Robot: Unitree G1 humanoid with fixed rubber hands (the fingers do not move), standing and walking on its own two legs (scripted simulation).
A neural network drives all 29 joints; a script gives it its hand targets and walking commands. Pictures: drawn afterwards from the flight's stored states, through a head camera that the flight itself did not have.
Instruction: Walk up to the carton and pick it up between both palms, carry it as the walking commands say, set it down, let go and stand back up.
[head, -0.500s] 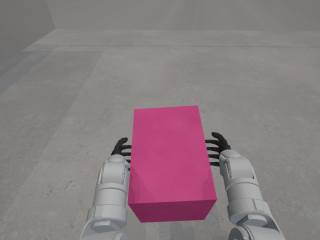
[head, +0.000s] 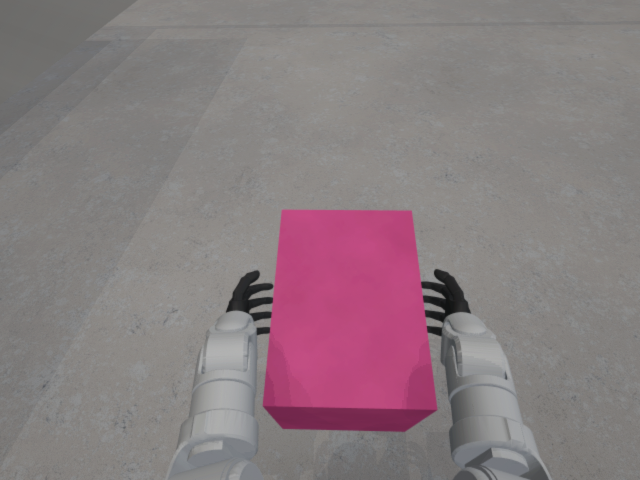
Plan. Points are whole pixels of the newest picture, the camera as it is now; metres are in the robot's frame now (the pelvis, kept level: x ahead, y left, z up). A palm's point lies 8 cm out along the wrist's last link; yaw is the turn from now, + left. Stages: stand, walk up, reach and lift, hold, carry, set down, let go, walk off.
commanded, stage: set down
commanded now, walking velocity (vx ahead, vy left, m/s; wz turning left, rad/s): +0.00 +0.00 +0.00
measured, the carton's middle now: (344, 323) +0.36 +0.01 -0.07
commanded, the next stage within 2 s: none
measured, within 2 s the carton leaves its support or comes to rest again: neither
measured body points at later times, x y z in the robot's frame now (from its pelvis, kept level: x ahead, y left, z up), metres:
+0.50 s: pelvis +0.00 +0.02 -0.03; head +0.13 +0.02 +0.40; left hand +0.34 +0.17 -0.09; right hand +0.35 -0.13 -0.09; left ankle +0.04 +0.16 -0.74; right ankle +0.03 -0.13 -0.74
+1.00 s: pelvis -0.03 +0.01 -0.10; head +0.17 +0.01 +0.30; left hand +0.37 +0.16 -0.17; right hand +0.38 -0.13 -0.17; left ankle +0.04 +0.16 -0.74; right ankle +0.03 -0.13 -0.74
